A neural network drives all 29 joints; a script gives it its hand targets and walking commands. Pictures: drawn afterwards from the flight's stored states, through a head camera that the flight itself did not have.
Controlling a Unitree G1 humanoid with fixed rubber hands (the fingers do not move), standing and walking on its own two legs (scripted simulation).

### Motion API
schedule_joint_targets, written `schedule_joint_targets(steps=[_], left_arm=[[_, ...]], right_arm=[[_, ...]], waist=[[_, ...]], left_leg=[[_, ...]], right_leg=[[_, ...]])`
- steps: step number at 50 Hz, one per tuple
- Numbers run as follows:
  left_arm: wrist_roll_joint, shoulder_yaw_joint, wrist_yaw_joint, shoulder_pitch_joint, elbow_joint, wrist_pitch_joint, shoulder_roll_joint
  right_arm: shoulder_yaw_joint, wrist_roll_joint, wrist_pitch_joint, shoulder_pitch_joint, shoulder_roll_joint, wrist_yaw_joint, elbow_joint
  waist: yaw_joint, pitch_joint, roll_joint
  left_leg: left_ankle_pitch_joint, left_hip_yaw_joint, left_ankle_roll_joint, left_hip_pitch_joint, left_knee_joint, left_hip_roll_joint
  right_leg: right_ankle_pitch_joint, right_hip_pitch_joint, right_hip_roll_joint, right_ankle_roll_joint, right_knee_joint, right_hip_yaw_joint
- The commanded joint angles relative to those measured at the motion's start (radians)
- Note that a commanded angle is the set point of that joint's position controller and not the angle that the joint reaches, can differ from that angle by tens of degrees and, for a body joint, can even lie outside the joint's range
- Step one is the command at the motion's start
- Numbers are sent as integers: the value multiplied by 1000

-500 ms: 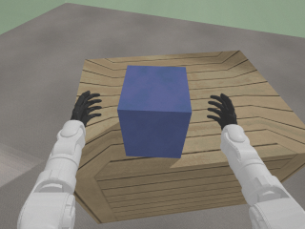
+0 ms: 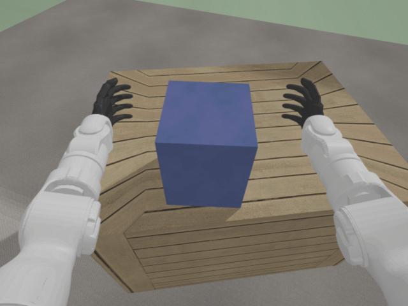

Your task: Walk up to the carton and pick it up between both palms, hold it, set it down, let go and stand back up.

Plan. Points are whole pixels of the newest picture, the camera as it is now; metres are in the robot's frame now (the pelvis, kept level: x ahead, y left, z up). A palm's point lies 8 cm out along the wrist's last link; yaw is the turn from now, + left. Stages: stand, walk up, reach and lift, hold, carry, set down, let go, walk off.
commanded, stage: reach and lift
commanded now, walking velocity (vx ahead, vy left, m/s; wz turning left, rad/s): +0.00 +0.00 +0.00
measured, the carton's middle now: (206, 146) +0.50 +0.02 -0.01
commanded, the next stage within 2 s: none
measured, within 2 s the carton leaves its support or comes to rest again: neither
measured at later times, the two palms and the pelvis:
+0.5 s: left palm (105, 95) +0.48 +0.22 +0.17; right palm (313, 95) +0.47 -0.18 +0.18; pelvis +0.00 -0.01 +0.00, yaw +0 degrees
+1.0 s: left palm (119, 135) +0.47 +0.22 +0.07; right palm (292, 134) +0.46 -0.17 +0.08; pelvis +0.00 +0.00 -0.02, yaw +0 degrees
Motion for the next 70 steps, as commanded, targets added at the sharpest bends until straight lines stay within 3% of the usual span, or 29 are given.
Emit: schedule_joint_targets(steps=[1,6,16,26,32,38,51,58,70], left_arm=[[-22,-3,4,-511,-92,-31,144],[-42,-38,1,-580,-27,-18,152],[-85,-88,0,-696,59,-24,175],[-46,-79,-29,-615,193,-100,146],[-41,-76,-21,-639,184,-191,122],[-50,-79,-9,-634,198,-257,111],[-40,-65,-1,-579,261,-363,69],[-14,-33,4,-565,246,-393,46],[108,94,19,-558,227,-397,-7]], right_arm=[[-24,11,-23,-484,-151,8,-86],[-24,24,-5,-549,-173,18,-32],[-21,22,18,-657,-166,29,1],[-25,-20,-31,-579,-112,22,64],[-70,-63,-100,-568,-90,26,40],[-103,-105,-163,-542,-85,26,43],[-62,-71,-285,-499,-67,54,120],[-75,-89,-326,-488,-50,48,133],[-168,-215,-342,-477,35,23,95]], waist=[[-3,-495,76],[-12,-494,96],[-18,-545,79],[-29,-497,63],[-36,-531,98],[-43,-639,113],[-15,-688,114],[-21,-722,111],[-18,-735,76]], left_leg=[[397,-26,-42,366,42,-23],[398,-29,-47,362,42,-21],[373,-31,-38,302,33,-20],[369,-28,-37,228,23,-23],[331,-22,-50,224,38,-19],[357,-21,-60,211,78,-14],[437,-22,-74,164,156,-7],[460,-17,-74,126,176,-11],[452,1,-63,68,154,-23]], right_leg=[[313,13,10,15,-9,-10],[324,-7,7,13,-12,-16],[378,11,-4,23,6,-15],[398,41,-19,30,19,-9],[289,-57,-21,15,26,-22],[304,-109,-24,13,66,-30],[322,-221,-20,11,129,-37],[366,-207,-20,15,153,-33],[443,-88,-23,26,157,-17]])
